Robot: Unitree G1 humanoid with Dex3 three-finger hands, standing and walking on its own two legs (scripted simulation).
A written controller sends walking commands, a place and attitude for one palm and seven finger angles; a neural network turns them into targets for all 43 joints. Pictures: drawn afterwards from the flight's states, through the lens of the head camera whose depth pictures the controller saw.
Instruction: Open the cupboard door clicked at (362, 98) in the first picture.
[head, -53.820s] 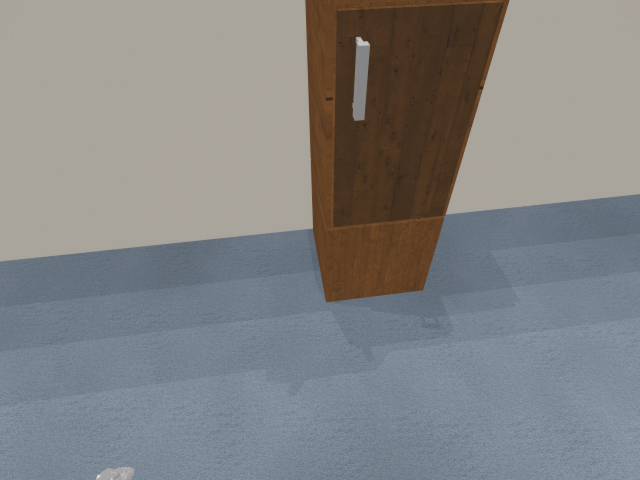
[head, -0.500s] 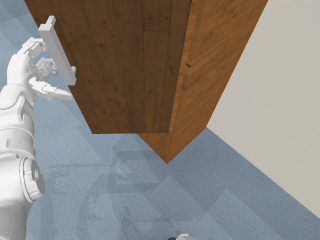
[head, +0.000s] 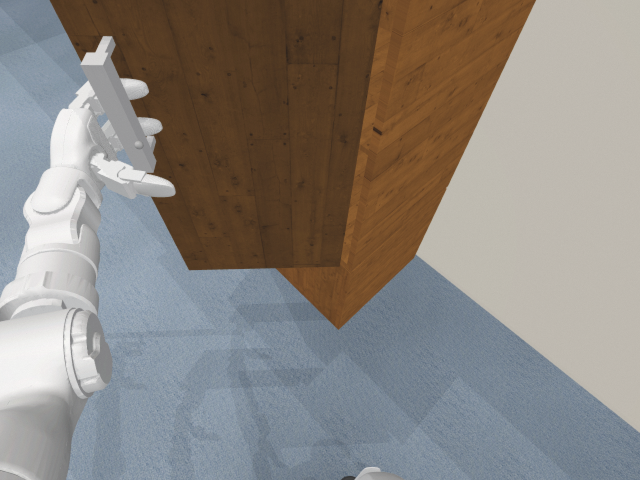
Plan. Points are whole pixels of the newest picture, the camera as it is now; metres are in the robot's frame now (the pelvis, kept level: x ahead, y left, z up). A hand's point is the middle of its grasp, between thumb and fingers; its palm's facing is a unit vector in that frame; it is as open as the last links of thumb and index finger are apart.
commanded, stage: slide the fingers in behind the handle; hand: left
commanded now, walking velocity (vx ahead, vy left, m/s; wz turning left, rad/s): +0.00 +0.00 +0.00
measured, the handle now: (128, 109) +0.54 +0.22 +0.14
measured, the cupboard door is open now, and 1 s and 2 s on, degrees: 48 49 92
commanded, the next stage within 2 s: close the thumb around the handle in 0.08 s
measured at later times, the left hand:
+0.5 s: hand (129, 145) +0.48 +0.20 +0.13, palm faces -0.02 -1.00 -0.01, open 11.1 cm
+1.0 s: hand (133, 145) +0.49 +0.20 +0.13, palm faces -0.03 -1.00 +0.02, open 6.3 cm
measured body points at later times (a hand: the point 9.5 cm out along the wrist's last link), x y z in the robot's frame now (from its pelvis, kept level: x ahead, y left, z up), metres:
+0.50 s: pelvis +0.00 +0.00 +0.00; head +0.08 +0.00 +0.44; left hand +0.48 +0.26 +0.14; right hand +0.02 -0.28 -0.11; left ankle -0.04 +0.07 -0.72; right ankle +0.02 -0.10 -0.72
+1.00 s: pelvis +0.00 +0.00 +0.00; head +0.08 +0.01 +0.44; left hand +0.48 +0.25 +0.14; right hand +0.02 -0.26 -0.11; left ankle -0.04 +0.07 -0.72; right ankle +0.02 -0.10 -0.72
